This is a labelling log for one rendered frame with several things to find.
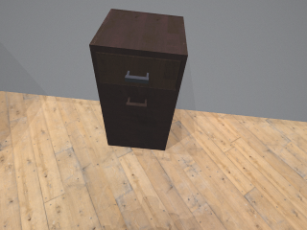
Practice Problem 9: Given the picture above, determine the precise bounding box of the drawer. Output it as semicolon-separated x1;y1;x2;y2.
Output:
96;52;181;90

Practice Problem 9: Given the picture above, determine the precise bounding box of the handle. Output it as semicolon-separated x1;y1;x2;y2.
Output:
126;102;147;110
125;70;149;84

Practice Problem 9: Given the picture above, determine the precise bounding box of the cabinet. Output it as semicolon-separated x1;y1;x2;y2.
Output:
89;9;188;150

